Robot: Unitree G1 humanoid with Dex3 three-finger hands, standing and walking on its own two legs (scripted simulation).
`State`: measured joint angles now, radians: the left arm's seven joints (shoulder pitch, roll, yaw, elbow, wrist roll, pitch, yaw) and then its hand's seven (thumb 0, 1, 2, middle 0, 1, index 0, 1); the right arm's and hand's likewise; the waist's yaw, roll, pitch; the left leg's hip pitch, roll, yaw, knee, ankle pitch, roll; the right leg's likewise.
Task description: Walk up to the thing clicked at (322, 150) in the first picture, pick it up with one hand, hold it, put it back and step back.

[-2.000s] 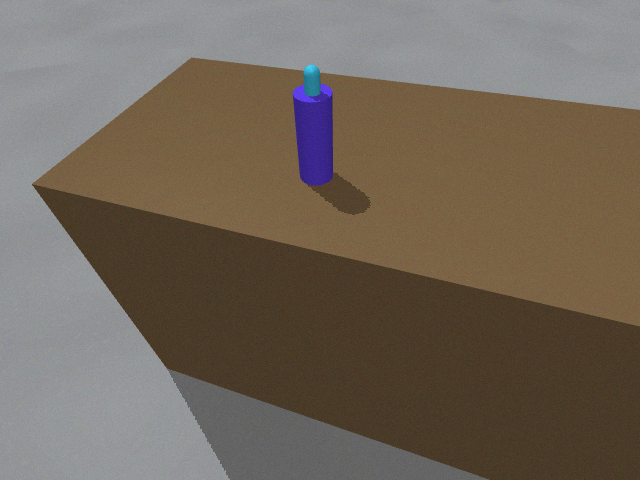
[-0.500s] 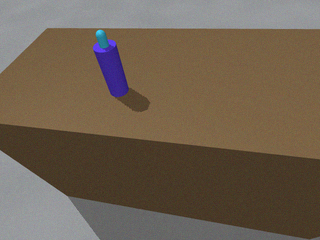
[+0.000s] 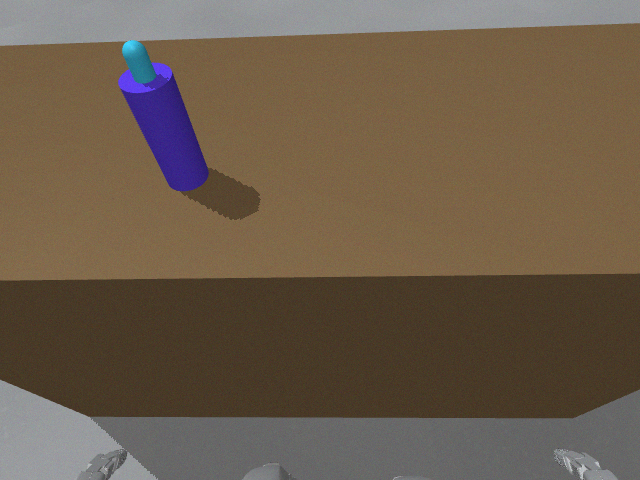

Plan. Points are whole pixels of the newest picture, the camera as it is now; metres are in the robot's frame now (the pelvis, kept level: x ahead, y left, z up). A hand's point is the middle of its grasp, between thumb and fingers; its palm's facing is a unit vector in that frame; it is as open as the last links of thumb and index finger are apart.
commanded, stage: walk up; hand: left
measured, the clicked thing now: (163, 119) +0.52 +0.22 +0.15
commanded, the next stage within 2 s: stand in 1.30 s
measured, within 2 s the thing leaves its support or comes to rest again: neither
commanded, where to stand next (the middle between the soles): +0.03 +0.02 m, yaw -2 degrees
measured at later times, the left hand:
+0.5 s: hand out of the picture +0.08 +0.26 -0.13, palm faces -0.06 -0.94 -0.33, open 7.3 cm
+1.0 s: hand out of the picture +0.07 +0.27 -0.13, palm faces -0.06 -0.94 -0.33, open 7.3 cm
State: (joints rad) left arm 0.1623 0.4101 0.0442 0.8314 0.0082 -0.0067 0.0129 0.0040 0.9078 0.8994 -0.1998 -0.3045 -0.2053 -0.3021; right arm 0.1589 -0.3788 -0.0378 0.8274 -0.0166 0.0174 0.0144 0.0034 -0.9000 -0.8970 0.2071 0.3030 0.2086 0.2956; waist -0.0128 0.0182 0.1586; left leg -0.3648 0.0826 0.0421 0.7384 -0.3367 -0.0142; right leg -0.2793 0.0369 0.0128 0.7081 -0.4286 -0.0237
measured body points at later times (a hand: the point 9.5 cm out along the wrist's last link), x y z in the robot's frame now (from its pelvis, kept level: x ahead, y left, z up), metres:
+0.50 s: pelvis -0.02 +0.01 +0.02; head -0.02 +0.02 +0.47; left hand +0.09 +0.31 -0.11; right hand +0.04 -0.29 -0.11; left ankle -0.01 +0.16 -0.71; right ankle -0.01 -0.11 -0.71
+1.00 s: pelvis -0.02 +0.02 +0.03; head -0.01 +0.02 +0.48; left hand +0.07 +0.32 -0.10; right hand +0.04 -0.28 -0.10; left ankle -0.01 +0.16 -0.71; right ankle -0.01 -0.11 -0.71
